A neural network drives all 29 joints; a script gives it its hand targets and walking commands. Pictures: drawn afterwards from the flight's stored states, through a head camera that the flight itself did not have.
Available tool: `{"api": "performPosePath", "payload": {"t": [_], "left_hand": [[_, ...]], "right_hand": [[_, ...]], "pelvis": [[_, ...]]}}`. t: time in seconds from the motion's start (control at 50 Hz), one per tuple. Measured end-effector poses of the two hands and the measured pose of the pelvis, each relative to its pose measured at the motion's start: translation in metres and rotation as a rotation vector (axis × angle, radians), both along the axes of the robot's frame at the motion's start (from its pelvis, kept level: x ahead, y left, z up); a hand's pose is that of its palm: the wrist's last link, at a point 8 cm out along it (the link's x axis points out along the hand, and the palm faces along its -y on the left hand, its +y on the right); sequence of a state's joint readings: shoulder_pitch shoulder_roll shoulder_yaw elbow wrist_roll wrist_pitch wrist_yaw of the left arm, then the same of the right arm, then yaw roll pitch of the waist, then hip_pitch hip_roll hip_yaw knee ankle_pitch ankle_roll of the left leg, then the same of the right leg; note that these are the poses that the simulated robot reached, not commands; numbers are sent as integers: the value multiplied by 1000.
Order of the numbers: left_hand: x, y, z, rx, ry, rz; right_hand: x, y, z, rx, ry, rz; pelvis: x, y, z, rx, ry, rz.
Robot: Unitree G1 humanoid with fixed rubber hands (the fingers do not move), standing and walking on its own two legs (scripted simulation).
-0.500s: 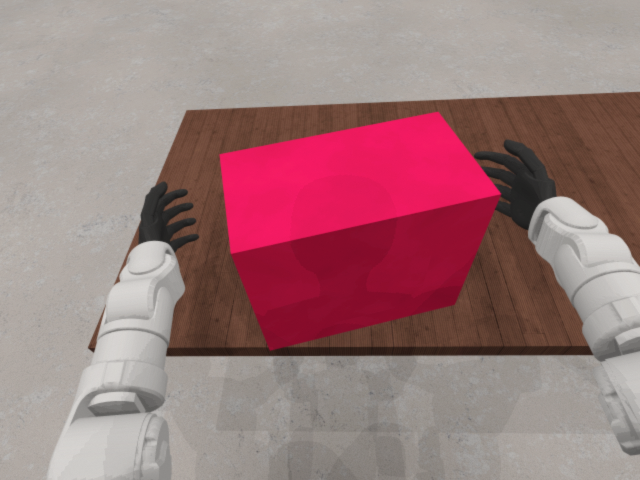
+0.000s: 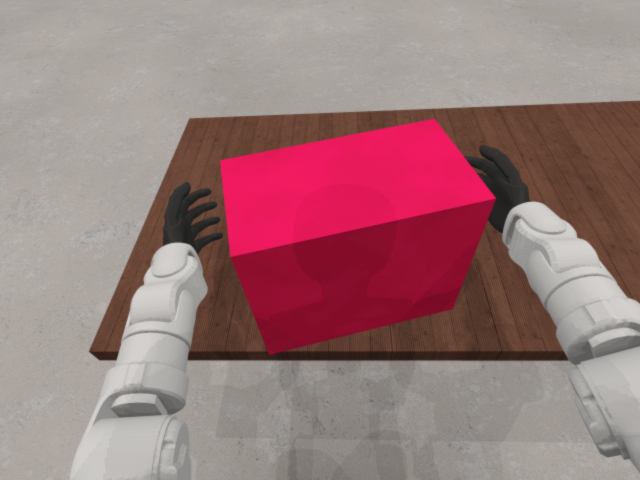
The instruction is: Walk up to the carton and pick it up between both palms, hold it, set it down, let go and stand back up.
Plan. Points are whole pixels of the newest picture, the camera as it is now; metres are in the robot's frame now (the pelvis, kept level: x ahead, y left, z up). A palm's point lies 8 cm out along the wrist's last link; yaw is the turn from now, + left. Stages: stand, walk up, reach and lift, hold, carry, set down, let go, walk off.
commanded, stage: reach and lift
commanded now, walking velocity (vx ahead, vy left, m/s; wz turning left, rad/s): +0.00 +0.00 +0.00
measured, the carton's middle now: (348, 242) +0.44 +0.03 +0.05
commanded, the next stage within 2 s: none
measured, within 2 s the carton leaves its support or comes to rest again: leaves its support in 1.62 s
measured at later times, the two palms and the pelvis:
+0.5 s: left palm (195, 248) +0.38 +0.22 +0.10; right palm (504, 206) +0.45 -0.16 +0.11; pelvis +0.00 +0.00 +0.00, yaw +0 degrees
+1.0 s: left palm (196, 249) +0.38 +0.22 +0.10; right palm (503, 206) +0.45 -0.16 +0.11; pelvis +0.00 +0.00 +0.00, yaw +0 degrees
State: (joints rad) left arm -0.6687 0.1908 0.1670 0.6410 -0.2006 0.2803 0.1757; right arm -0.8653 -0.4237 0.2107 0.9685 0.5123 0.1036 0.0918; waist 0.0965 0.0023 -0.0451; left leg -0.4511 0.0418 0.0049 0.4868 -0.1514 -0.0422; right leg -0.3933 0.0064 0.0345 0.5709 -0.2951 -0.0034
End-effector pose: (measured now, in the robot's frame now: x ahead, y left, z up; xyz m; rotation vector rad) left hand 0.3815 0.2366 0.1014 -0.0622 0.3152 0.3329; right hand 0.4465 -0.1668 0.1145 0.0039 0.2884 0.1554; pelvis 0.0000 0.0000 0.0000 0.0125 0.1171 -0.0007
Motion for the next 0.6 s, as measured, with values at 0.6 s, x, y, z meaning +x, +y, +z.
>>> {"api": "performPosePath", "payload": {"t": [0.6], "left_hand": [[1,-15,-5,-32,3,-2]], "right_hand": [[1,2,-1,-2,-4,-32]], "pelvis": [[0,0,0,0,0,0]]}}
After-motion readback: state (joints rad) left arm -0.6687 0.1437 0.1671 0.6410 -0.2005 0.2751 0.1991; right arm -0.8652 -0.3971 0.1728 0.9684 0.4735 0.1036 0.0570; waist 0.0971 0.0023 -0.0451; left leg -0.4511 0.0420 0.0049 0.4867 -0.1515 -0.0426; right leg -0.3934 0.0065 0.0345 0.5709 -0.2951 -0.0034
